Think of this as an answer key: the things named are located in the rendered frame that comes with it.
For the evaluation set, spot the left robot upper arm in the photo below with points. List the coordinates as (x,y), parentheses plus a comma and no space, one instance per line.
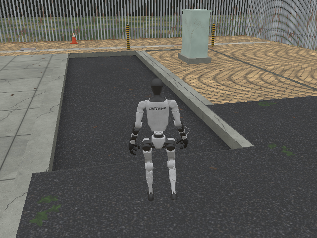
(139,113)

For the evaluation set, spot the left robot forearm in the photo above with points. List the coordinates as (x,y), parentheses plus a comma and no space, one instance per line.
(134,134)

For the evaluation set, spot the right robot forearm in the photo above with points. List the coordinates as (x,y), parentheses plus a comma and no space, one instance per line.
(182,131)

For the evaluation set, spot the right robot foot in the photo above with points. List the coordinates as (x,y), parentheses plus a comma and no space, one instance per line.
(173,196)

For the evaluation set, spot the robot left shin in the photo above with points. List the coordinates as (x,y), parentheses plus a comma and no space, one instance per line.
(149,178)

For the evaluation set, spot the right robot upper arm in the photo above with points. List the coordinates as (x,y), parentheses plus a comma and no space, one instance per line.
(175,112)

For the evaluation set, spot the robot left hand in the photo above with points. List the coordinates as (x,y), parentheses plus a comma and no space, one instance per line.
(131,148)

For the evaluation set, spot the robot right hand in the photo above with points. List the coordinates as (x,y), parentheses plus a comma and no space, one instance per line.
(181,141)

